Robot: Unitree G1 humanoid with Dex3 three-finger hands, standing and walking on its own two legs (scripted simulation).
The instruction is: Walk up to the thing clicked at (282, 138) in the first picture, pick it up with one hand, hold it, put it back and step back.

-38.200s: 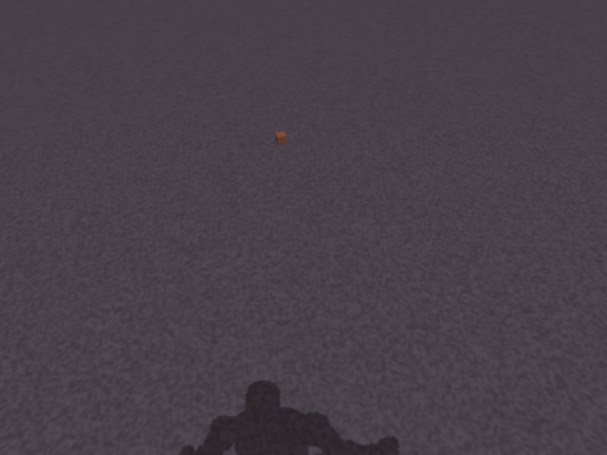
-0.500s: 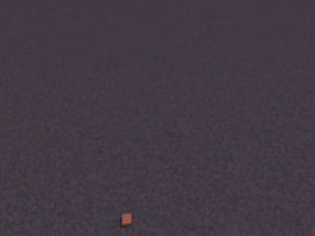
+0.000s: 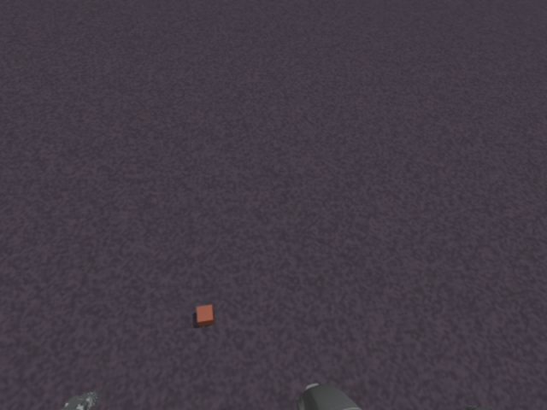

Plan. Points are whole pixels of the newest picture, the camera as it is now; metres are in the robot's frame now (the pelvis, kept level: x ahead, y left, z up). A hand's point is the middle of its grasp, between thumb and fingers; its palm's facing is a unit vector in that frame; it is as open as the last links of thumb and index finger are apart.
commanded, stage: step back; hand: left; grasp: from above
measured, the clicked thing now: (205, 315) +0.48 +0.20 -0.74
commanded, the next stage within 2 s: none
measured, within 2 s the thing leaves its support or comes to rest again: neither
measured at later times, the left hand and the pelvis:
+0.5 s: hand out of the picture -0.01 +0.23 -0.13, palm faces -0.01 -0.91 -0.41, open 7.4 cm; pelvis -0.13 -0.03 +0.00, yaw +0 degrees
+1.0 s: hand out of the picture -0.23 +0.22 -0.16, palm faces -0.05 -0.91 -0.40, open 7.4 cm; pelvis -0.30 -0.05 -0.02, yaw -2 degrees
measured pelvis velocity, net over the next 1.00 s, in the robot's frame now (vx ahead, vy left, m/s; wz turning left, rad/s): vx -0.30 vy -0.05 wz -0.03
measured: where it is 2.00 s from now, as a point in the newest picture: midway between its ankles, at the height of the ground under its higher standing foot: outside the picture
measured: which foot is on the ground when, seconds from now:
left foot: down 0.00-0.24, up 0.26-0.56, down 0.58-0.98, up 1.00-1.00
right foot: up 0.00-0.20, down 0.22-0.60, up 0.62-0.94, down 0.96-1.00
